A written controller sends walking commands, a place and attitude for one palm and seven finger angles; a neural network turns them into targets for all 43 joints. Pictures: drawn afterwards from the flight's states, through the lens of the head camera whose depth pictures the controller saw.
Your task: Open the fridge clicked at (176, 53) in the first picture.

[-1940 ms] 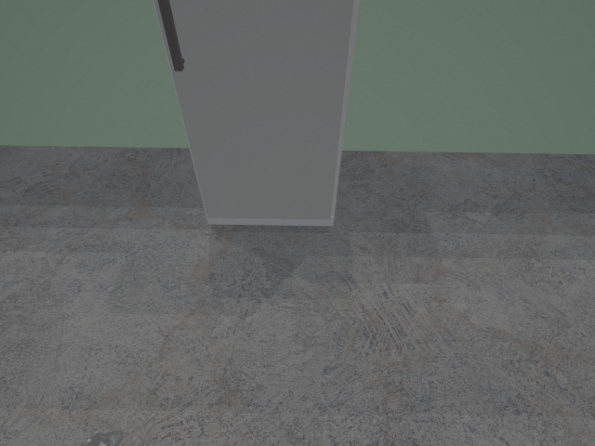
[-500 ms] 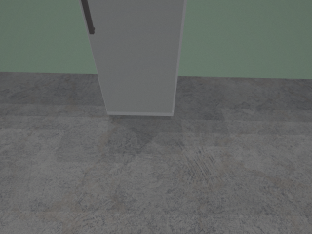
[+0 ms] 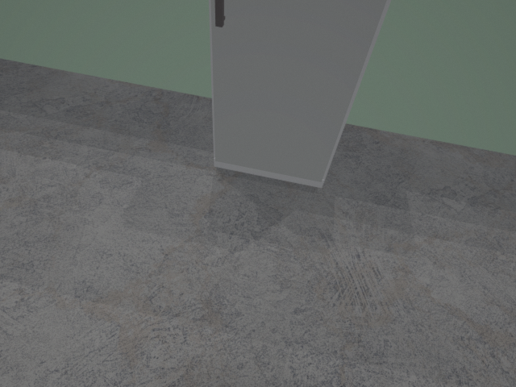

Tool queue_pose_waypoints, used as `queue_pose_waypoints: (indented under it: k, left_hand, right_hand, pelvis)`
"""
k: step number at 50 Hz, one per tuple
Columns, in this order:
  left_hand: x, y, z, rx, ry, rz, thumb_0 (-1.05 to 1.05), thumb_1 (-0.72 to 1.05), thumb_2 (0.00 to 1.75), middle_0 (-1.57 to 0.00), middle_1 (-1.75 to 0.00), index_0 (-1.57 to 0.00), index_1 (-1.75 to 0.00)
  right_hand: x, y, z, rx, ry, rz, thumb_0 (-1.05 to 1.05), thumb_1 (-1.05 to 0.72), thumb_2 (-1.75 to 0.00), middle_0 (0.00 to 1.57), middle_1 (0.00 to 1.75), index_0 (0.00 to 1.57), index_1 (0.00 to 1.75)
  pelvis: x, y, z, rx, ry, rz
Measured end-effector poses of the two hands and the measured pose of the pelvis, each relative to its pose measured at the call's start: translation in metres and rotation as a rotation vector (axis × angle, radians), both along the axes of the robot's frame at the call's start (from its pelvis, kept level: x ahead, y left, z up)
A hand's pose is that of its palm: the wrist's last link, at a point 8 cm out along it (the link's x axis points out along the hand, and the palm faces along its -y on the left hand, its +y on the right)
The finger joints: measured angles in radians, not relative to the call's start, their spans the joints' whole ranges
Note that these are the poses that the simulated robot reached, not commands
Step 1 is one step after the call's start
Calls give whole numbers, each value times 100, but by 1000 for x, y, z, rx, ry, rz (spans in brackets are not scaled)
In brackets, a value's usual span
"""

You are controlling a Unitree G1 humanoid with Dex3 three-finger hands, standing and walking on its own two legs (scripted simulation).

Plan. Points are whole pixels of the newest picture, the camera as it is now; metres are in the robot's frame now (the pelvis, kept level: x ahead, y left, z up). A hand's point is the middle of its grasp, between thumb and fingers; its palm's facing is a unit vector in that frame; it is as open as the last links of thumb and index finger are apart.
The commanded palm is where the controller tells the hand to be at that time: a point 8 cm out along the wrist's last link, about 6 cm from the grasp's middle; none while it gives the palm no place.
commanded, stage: walk to a spot facing it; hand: left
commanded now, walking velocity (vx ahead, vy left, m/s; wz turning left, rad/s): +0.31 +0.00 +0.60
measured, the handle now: out of the picture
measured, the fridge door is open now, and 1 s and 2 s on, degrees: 0 0 0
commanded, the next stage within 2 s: turn to face it in 1.04 s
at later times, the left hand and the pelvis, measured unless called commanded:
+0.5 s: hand (141, 343) +0.21 +0.20 -0.13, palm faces +0.18 -0.96 -0.21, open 7.4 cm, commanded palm none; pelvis +0.13 -0.01 +0.02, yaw +12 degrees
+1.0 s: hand (178, 384) +0.16 +0.13 -0.16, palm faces +0.58 -0.80 -0.18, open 7.4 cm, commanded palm none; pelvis +0.32 +0.03 +0.01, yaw +32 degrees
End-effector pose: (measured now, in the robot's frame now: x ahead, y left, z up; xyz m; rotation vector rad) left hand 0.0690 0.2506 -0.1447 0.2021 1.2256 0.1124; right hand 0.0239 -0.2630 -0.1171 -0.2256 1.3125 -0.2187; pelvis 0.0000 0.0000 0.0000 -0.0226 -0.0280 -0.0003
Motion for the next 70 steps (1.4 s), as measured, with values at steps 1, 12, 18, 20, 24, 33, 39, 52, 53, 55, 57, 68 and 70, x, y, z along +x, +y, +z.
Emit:
queue_pose_waypoints:
  k: [1, 12, 18, 20, 24, 33, 39, 52, 53, 55, 57, 68, 70]
  left_hand:
    - [-5, 4, -4, -6, 15, 14, 0, 90, 90, -21, -30, -21, -30]
    - [2, 25, 25, -28, 6, 124, 1, 90, 90, -20, -30, -20, -30]
    - [39, 22, 33, -15, -25, 168, 1, 90, 90, -20, -30, -20, -29]
    - [59, 18, 35, -11, -43, 174, 1, 90, 90, -20, -30, -20, -29]
    - [111, 4, 39, -2, -100, 178, 1, 90, 90, -20, -30, -20, -29]
    - [163, -23, 46, 42, -220, 315, 0, 90, 90, -20, -30, -20, -30]
    - [118, -43, 39, 19, -33, 462, 0, 91, 90, -20, -30, -20, -30]
    - [58, -71, 8, -151, 341, 744, 0, 90, 90, -20, -30, -20, -30]
    - [59, -63, 4, -160, 349, 762, 0, 90, 90, -20, -30, -20, -30]
    - [69, -42, -2, -149, 333, 789, 1, 90, 90, -20, -30, -20, -30]
    - [89, -13, -2, -111, 273, 802, 1, 90, 90, -20, -30, -20, -30]
    - [199, 89, 19, -1, -21, 732, 0, 91, 90, -20, -30, -20, -29]
    - [208, 90, 19, -13, -16, 718, 0, 91, 90, -20, -30, -20, -29]
  right_hand:
    - [0, 6, -1, 0, -4, 7, 1, -91, -90, 20, 30, 20, 30]
    - [-1, 51, 17, 53, 85, 25, 1, -90, -90, 21, 30, 21, 30]
    - [28, 47, 15, 65, 111, 42, 1, -90, -90, 21, 30, 21, 30]
    - [42, 41, 13, 68, 119, 52, 1, -90, -90, 21, 30, 21, 30]
    - [76, 25, 5, 73, 145, 77, 1, -90, -90, 21, 30, 21, 30]
    - [224, -12, -16, 67, 119, 265, 1, -91, -90, 20, 30, 20, 30]
    - [367, 13, 4, 71, -67, 398, 1, -91, -90, 20, 29, 20, 30]
    - [564, 194, 7, 117, -217, 769, 1, -91, -90, 20, 29, 20, 30]
    - [572, 207, 4, 118, -234, 783, 1, -91, -90, 20, 30, 20, 30]
    - [578, 225, 2, 122, -239, 801, 1, -91, -90, 20, 30, 20, 30]
    - [578, 234, 4, 113, -222, 805, 1, -91, -90, 20, 30, 20, 30]
    - [557, 234, 25, 81, -186, 692, 0, -92, -90, 21, 30, 21, 30]
    - [552, 229, 24, 78, -180, 657, 0, -92, -90, 21, 30, 21, 30]
  pelvis:
    - [1, 4, -2, 5, 3, 7]
    - [41, 21, 25, -4, 35, 96]
    - [76, 15, 27, 9, 46, 150]
    - [90, 10, 26, 14, 50, 168]
    - [124, -2, 21, 24, 57, 203]
    - [202, -26, 11, 25, 19, 345]
    - [248, -20, 21, 25, 13, 420]
    - [330, 50, -1, -14, 27, 576]
    - [335, 59, -6, -19, 29, 593]
    - [340, 70, -7, -16, 23, 617]
    - [345, 78, -3, -14, 14, 629]
    - [372, 108, 21, -1, -14, 621]
    - [377, 110, 21, 3, -14, 602]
